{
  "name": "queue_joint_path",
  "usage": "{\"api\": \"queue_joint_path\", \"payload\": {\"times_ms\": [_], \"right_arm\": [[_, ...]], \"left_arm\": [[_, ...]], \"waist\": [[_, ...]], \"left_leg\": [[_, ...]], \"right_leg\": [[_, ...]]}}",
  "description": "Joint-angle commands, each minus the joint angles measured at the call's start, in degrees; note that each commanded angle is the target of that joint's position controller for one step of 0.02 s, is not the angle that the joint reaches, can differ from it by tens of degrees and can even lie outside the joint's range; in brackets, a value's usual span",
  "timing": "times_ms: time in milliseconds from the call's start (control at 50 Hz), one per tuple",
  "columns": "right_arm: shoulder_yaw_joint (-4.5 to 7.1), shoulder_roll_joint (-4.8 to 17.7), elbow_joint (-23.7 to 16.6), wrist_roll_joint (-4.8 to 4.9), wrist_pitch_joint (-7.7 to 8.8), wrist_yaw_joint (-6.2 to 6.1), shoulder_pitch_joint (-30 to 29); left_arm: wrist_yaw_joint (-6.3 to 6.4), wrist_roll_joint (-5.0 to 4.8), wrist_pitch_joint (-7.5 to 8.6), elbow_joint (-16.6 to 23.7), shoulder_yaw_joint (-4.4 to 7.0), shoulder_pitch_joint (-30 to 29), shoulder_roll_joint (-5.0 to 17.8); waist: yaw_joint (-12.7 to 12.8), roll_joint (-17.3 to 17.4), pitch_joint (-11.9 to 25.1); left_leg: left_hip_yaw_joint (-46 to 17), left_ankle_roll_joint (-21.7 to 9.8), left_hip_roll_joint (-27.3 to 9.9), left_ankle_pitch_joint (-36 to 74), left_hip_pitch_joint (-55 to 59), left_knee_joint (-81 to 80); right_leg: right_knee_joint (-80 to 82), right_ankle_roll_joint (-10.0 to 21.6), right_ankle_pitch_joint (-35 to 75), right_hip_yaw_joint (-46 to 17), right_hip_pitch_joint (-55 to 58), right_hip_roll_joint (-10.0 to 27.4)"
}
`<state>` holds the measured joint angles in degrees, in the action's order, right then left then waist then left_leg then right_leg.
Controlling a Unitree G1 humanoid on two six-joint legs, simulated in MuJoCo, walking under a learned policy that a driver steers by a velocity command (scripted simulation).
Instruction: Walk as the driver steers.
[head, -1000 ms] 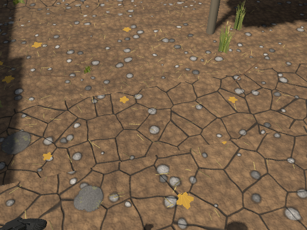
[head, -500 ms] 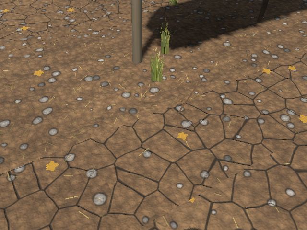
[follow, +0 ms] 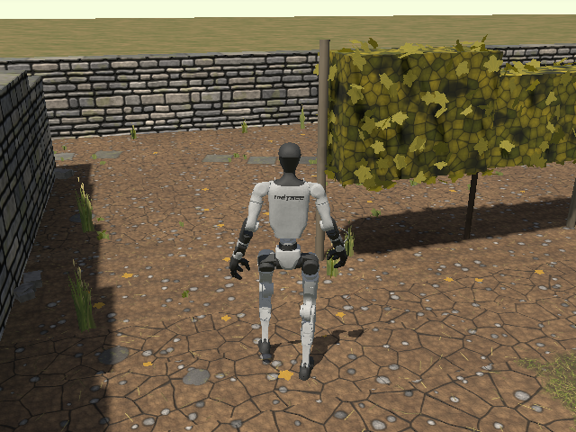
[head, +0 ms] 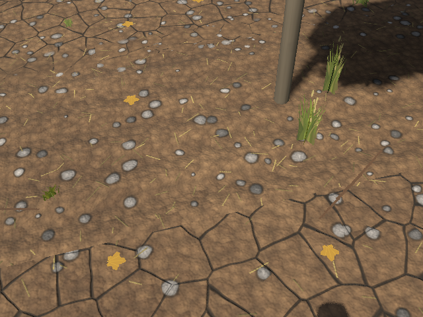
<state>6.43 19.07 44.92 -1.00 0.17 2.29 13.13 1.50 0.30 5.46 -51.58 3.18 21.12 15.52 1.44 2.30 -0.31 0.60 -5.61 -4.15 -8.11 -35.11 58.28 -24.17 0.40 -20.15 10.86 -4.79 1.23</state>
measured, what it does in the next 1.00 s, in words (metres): goes down, turning left: left foot 0.18 m lower, then right foot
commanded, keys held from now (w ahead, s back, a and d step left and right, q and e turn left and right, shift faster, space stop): w+q+shift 0.46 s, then q+shift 0.36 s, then e+shift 0.18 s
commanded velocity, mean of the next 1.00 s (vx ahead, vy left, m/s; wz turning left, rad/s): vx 0.67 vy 0.00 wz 0.84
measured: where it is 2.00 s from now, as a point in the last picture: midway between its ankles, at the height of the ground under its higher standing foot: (186, 283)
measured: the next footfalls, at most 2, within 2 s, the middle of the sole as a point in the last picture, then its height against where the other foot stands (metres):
left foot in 0.30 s outside the picture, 0.18 m lower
right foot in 0.60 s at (221, 251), level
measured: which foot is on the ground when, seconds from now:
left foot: up 0.00-0.28, down 0.30-0.62, up 0.64-0.94, down 0.96-1.00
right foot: down 0.00-0.30, up 0.32-0.58, down 0.60-0.96, up 0.98-1.00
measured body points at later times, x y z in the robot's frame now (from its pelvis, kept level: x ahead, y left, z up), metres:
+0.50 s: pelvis +0.44 +0.06 -0.21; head +0.47 +0.04 +0.23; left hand +0.52 +0.32 -0.30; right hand +0.48 -0.20 -0.37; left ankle +0.37 +0.06 -0.92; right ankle +0.60 -0.07 -0.83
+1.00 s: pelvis +0.66 +0.14 -0.20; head +0.65 +0.18 +0.25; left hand +0.47 +0.35 -0.34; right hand +0.99 +0.15 -0.26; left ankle +0.64 +0.26 -0.92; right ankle +0.79 +0.01 -0.91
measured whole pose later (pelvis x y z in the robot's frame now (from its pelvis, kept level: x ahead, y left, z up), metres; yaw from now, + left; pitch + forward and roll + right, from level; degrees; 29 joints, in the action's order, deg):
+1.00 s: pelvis +0.66 +0.14 -0.20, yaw +50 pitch +0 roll -3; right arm 2.4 15.3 36.1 -2.0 -0.8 1.9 3.5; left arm -0.9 1.0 -0.3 -45.8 3.8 17.5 16.8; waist 3.9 -1.7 -3.2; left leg -0.1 -2.3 -0.4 -10.3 -24.7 35.7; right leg -38.2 -4.3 -24.9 8.4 -16.6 8.1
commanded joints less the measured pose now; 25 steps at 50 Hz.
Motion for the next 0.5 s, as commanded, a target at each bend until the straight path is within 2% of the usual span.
{"api": "queue_joint_path", "payload": {"times_ms": [20, 40, 60, 80, 120, 140, 160, 180, 200, 220, 240, 260, 280, 300, 320, 340, 360, 380, 400, 420, 440, 460, 480, 500], "right_arm": [[-2.02, -3.3, -5.0, -0.73, -0.26, 2.42, -0.6], [-1.39, -1.6, -3.9, -1.04, -0.63, 2.70, 3.3], [-0.89, 0.1, -3.1, -0.86, -1.38, 2.53, 6.9], [-0.65, -0.3, -4.5, -1.25, -0.89, 3.00, 0.1], [-0.60, 1.2, -8.0, -2.67, 0.14, 2.82, -13.9], [-0.97, 0.8, -9.5, -2.81, 0.97, 2.82, -18.1], [-1.31, 0.8, -11.0, -2.18, 1.73, 3.76, -20.1], [-2.16, -1.0, -10.2, -2.43, 2.13, 4.42, -19.6], [-3.29, -3.4, -7.7, -2.63, 2.78, 5.18, -15.8], [-2.94, -2.6, -4.3, -2.37, 2.34, 5.20, -8.4], [-2.35, -0.9, -0.8, -2.14, 1.72, 4.27, 1.0], [-1.64, 0.9, 3.0, -2.28, 1.22, 2.57, 10.4], [-0.47, 3.0, 7.9, -1.69, 0.60, 0.62, 21.1], [1.01, 6.3, 9.0, -2.24, 0.69, -0.92, 26.3], [2.58, 12.0, 9.9, -1.12, 0.33, -1.83, 26.9], [2.04, 15.7, 8.9, -1.92, 0.79, -2.19, 23.4], [1.38, 12.2, 7.8, -0.20, 0.99, -2.40, 21.3], [0.56, 9.1, 7.9, 0.17, 0.46, -2.46, 18.5], [1.15, 12.1, 7.3, 0.08, 0.53, -3.05, 16.0], [1.15, 11.4, 7.4, -0.57, 2.21, -3.19, 17.3], [-1.11, 4.3, 7.4, -0.32, 3.79, -3.22, 15.1], [-2.03, 3.7, 4.1, -0.37, 4.19, -4.03, 4.3], [-1.59, 6.1, 2.2, -1.39, 4.57, -4.64, 0.0], [-1.40, 5.8, 2.3, -0.51, 5.07, -4.40, -1.8]], "left_arm": [[0.31, 0.83, 1.80, 2.8, 0.62, -4.3, 4.2], [0.35, 1.59, 2.18, 2.5, 0.80, -3.9, 5.3], [0.28, 1.18, 2.12, 3.0, 0.76, -4.6, 6.0], [0.51, 1.20, 2.88, 0.2, 0.40, 2.6, 3.2], [1.69, 2.23, 2.83, -3.6, 0.39, 14.1, 4.1], [2.04, 3.19, 2.41, -4.9, 0.67, 17.7, 5.3], [3.11, 4.25, 2.55, -4.7, 0.34, 14.4, 4.5], [3.55, 3.76, 2.94, -4.6, -0.40, 12.4, 3.3], [3.65, 2.00, 3.15, -3.6, -0.98, 8.7, 2.9], [3.68, 0.77, 3.12, -2.9, -1.23, 6.3, 3.7], [3.27, 0.23, 2.83, -2.2, -0.99, 4.5, 5.5], [2.84, 0.03, 1.80, -2.0, -0.85, 4.0, 6.5], [2.01, -0.57, 0.83, -2.6, -0.64, 4.2, 6.8], [0.94, -1.22, -0.73, -2.0, 0.54, -0.5, 7.6], [1.06, 1.41, -1.68, 0.2, 0.29, -7.0, 4.0], [1.19, 0.51, 0.39, 7.9, -1.35, 0.1, 0.3], [1.11, 2.31, 0.97, 9.1, -1.86, -0.7, 1.8], [0.71, 4.42, 1.05, 8.4, -1.58, -3.0, 3.8], [0.32, 4.94, 0.81, 9.8, -1.59, -4.6, 2.7], [-0.23, 6.17, 0.33, 9.1, -1.99, -3.8, 2.6], [-0.11, 5.18, -0.10, 11.9, -1.91, -12.5, 3.4], [-0.40, 2.43, -0.70, 16.5, -2.36, -20.6, 3.5], [-0.35, 2.24, -0.52, 15.9, -1.96, -19.0, 4.4], [-0.56, 1.91, -0.35, 14.0, -2.30, -12.5, 2.7]], "waist": [[-3.3, -8.6, -1.1], [-5.3, -8.9, 1.8], [-7.6, -8.1, 4.1], [-3.1, -8.2, 1.2], [4.2, -4.3, -8.5], [5.6, -4.4, -12.0], [3.4, -0.3, -15.6], [2.5, -0.3, -13.4], [0.2, 0.8, -12.3], [-3.5, -0.2, -7.8], [-7.7, -0.1, -3.5], [-10.8, -0.5, 1.0], [-14.5, -0.4, 7.4], [-20.2, 5.7, 3.2], [-21.4, 10.3, -3.8], [-7.9, 11.9, 5.4], [-7.3, -3.7, 12.9], [-5.1, -12.2, 5.7], [-4.5, -9.0, 6.0], [-2.9, -7.6, 0.5], [-1.5, -14.6, -7.0], [2.5, -16.0, -14.6], [4.0, -14.5, -15.9], [6.1, -10.1, -11.2]], "left_leg": [[8.0, -0.9, 2.4, 9.0, 7.3, -3.3], [7.8, -2.7, 2.0, 11.9, 8.4, 2.5], [7.6, -4.6, 2.4, 10.5, 10.7, 3.8], [0.9, -6.3, -1.5, 24.3, -3.6, -1.8], [1.8, -7.2, -0.2, 18.4, -26.2, -5.8], [1.6, -7.2, 0.1, 13.7, -32.6, -7.7], [2.6, -5.7, -1.6, 24.8, -27.1, -18.6], [7.3, -5.0, 0.3, 33.4, -15.7, -24.6], [9.5, -4.4, 2.0, 42.3, 0.5, -29.7], [11.0, -3.8, 4.9, 46.7, 15.9, -26.9], [12.4, -4.4, 6.5, 45.8, 24.2, -25.4], [12.7, -5.9, 6.9, 43.9, 32.4, -25.7], [12.6, -7.2, 7.8, 42.3, 45.0, -25.9], [5.3, -13.1, 3.5, 39.6, 54.8, -35.2], [2.2, -14.4, 1.6, 31.0, 55.4, -33.4], [-14.2, -18.0, -7.9, 59.8, 72.7, -15.7], [-25.1, -21.0, -10.4, 49.1, 70.4, -22.4], [-29.7, -21.6, -9.1, 26.9, 58.2, -29.5], [-45.1, -26.0, -13.6, 5.5, 52.6, -38.5], [-56.3, -28.6, -18.7, -6.5, 44.2, -37.2], [-50.5, -24.2, -17.0, -10.0, 29.7, -39.2], [-41.7, -19.6, -11.4, -10.3, 2.2, -48.6], [-35.9, -16.8, -5.4, -0.5, -12.4, -49.4], [-26.9, -12.7, 0.4, 6.3, -19.3, -43.9]], "right_leg": [[7.3, 4.3, 33.4, 0.6, -5.6, 9.0], [1.7, 3.8, 46.2, 0.5, -2.0, 11.3], [-3.2, 2.6, 57.8, 2.3, -0.5, 11.8], [-3.3, 1.4, 37.2, -0.3, 10.0, 13.4], [-2.5, 0.6, 27.8, -2.5, 27.1, 15.9], [-2.2, 0.4, 27.8, -2.6, 31.4, 17.0], [-2.7, -0.9, 21.9, 2.4, 22.7, 16.8], [-3.3, -1.8, 20.3, 7.1, 16.4, 13.7], [-6.0, -1.5, 20.9, 10.3, 5.6, 12.1], [-11.9, -0.6, 26.5, 10.5, -1.7, 11.9], [-22.3, 0.0, 36.3, 10.1, -2.3, 13.1], [-35.8, 0.5, 44.0, 9.2, -2.0, 13.3], [-52.6, 1.3, 50.4, 7.0, -3.2, 12.1], [-82.0, 0.4, 20.9, 6.8, -18.7, 5.4], [-102.4, 2.2, -23.5, 4.0, -33.9, -2.5], [-99.6, 0.8, -21.3, -7.0, -54.1, 1.3], [-89.3, -0.1, -14.1, -13.0, -52.5, 4.3], [-85.7, -0.3, -15.5, -12.6, -54.3, 4.5], [-87.0, -1.5, -22.3, -12.8, -57.4, 2.2], [-85.5, -1.0, -28.0, -18.1, -62.7, 5.3], [-72.1, -3.3, -15.5, -21.3, -61.9, 8.9], [-48.1, -7.1, -3.3, -20.1, -44.5, 10.9], [-36.7, -8.6, 6.3, -18.0, -25.7, 10.1], [-29.9, -7.3, 21.4, -16.7, -6.9, 8.7]]}}
Velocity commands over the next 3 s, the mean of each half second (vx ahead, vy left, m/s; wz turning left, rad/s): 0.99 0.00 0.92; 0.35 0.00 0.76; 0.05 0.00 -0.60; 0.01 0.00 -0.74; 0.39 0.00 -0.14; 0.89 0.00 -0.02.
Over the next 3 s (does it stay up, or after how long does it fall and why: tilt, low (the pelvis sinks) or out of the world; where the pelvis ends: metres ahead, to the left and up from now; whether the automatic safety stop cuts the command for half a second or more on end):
stays up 1.18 0.28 -0.19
